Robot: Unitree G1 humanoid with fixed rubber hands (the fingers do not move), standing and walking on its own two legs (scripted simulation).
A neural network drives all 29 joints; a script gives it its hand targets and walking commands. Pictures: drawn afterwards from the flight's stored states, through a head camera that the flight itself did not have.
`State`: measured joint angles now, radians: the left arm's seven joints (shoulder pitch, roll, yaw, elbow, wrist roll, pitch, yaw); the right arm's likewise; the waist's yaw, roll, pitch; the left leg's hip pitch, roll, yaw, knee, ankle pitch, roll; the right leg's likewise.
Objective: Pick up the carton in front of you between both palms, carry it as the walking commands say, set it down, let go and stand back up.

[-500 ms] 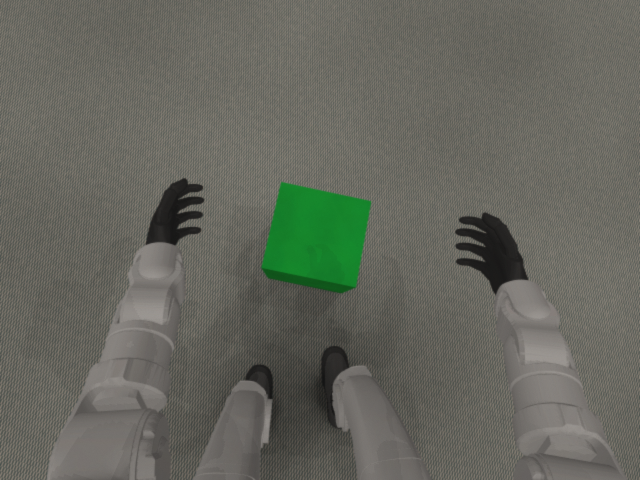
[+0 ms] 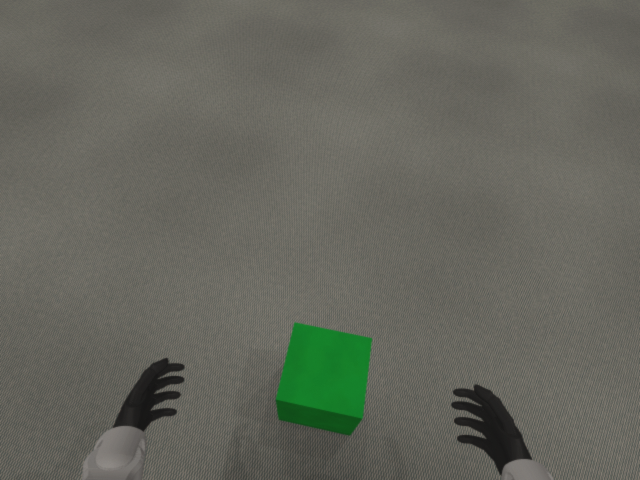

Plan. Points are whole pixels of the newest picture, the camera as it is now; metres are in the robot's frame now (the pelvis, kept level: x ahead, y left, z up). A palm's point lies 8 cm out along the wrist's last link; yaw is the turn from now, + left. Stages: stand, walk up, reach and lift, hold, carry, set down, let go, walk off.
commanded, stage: let go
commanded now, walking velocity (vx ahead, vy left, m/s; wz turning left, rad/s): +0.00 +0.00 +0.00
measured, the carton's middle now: (323, 380) +0.40 -0.05 -0.65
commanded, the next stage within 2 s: stand in 0.52 s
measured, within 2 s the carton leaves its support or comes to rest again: neither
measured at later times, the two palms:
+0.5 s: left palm out of the picture +0.13 +0.24 -0.07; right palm (509, 463) +0.15 -0.23 -0.05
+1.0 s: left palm out of the picture +0.13 +0.27 -0.08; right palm (557, 470) +0.14 -0.30 -0.09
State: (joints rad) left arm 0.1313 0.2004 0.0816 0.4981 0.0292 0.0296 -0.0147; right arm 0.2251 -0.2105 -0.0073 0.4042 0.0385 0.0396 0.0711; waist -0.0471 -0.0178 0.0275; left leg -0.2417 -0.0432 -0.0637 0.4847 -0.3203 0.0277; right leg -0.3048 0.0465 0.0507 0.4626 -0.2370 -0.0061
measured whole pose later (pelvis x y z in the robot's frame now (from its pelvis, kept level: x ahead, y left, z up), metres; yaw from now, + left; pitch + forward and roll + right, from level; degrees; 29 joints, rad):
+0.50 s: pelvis -0.02 +0.01 +0.00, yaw -1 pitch -6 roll -1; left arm 0.23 0.20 0.01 0.47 -0.02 0.12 -0.02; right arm 0.20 -0.23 -0.03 0.38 -0.02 0.23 0.03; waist 0.01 0.01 0.07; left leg -0.07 -0.06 -0.04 0.49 -0.32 0.05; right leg -0.14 0.03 0.08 0.48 -0.24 0.01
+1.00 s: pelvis +0.00 -0.02 +0.00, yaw +2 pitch +0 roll +0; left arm 0.18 0.33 0.04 0.74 0.04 0.00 0.02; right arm 0.19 -0.34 -0.05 0.73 -0.03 0.00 -0.02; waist 0.00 0.02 0.00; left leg -0.14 -0.04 -0.09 0.49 -0.34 0.00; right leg -0.21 0.05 0.02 0.50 -0.28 -0.04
